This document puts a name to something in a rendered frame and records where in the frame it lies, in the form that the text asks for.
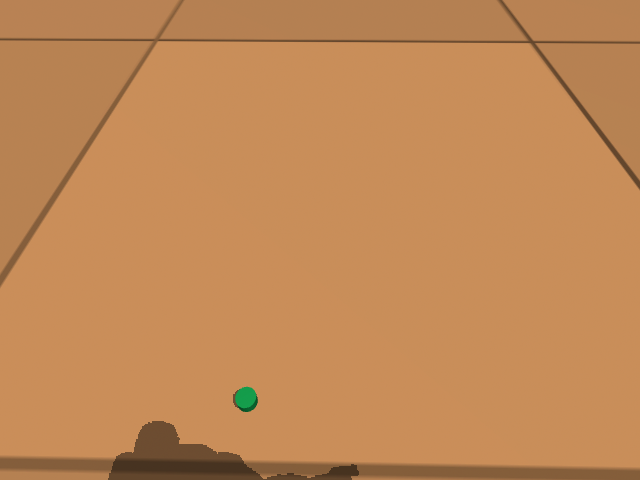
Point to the tin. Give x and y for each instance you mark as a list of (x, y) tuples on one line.
[(246, 399)]

